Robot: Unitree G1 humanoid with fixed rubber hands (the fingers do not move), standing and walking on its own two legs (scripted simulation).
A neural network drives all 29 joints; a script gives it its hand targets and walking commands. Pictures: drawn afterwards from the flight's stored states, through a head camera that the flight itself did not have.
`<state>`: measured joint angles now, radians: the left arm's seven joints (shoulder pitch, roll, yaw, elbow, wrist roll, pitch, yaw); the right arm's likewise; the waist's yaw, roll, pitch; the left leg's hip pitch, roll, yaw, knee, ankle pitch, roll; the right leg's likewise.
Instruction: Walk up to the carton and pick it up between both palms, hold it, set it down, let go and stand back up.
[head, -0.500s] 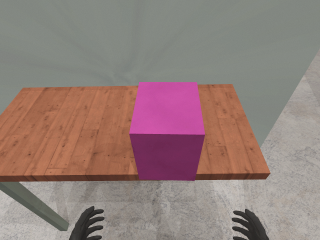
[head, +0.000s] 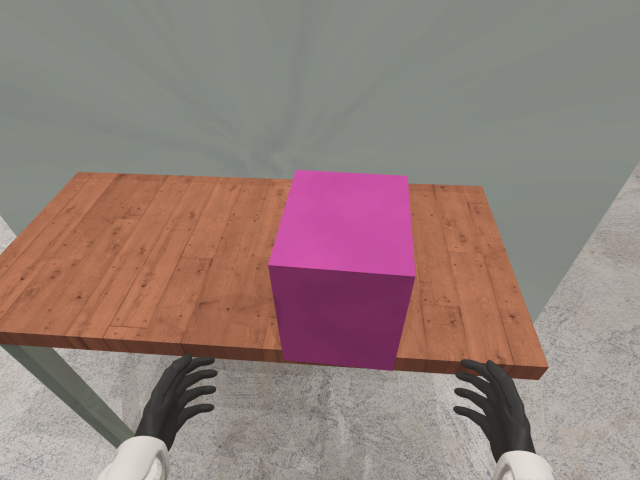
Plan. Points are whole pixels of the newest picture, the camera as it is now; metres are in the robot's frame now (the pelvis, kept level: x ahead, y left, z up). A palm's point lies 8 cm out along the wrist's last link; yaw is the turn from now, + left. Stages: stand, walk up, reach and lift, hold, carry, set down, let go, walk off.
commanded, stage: reach and lift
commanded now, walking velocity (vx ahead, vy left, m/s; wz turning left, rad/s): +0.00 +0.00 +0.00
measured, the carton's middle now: (344, 270) +0.40 +0.01 +0.05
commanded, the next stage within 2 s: none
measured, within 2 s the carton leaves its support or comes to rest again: neither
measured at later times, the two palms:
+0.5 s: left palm (165, 364) +0.24 +0.21 +0.07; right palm (502, 376) +0.24 -0.16 +0.07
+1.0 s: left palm (189, 285) +0.32 +0.20 +0.12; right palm (507, 304) +0.30 -0.18 +0.11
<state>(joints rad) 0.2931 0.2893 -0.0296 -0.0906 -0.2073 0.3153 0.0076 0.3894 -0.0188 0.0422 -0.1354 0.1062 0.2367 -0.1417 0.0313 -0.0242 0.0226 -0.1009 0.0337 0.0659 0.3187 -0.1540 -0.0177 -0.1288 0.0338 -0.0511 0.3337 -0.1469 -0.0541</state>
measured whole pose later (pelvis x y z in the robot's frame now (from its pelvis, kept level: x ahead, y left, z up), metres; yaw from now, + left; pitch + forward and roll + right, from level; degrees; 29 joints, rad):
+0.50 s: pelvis +0.04 +0.03 +0.00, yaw -1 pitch -3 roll -1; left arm 0.37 0.23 -0.07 -0.39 -0.17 0.29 0.07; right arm 0.42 -0.15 0.02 -0.31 0.21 0.13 -0.13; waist 0.03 -0.01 0.06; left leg -0.04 0.02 0.08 0.31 -0.22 0.01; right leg -0.04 0.03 -0.02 0.24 -0.16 -0.02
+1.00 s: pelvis +0.02 +0.02 +0.00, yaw -2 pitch -2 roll +0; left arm -0.14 0.19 0.10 -0.23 -0.17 0.64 0.05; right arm -0.10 -0.19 0.00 -0.11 0.29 0.36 -0.19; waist 0.00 -0.03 0.06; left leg -0.07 0.02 0.09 0.28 -0.17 0.00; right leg -0.12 0.03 0.01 0.30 -0.14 -0.03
